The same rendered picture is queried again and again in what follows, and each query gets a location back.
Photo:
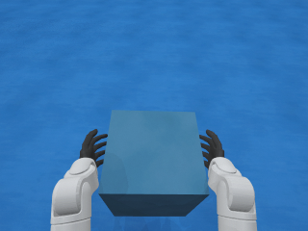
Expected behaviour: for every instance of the robot left hand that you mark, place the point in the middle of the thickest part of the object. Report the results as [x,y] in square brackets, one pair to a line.
[89,147]

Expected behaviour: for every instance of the carton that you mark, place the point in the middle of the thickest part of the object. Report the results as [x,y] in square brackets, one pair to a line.
[153,164]

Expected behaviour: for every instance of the robot left forearm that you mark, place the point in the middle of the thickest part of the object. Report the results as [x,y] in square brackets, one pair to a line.
[71,197]

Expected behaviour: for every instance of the robot right forearm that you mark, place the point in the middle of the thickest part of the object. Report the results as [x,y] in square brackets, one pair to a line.
[236,206]

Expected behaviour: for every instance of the robot right hand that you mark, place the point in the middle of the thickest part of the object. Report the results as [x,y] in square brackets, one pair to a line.
[214,148]

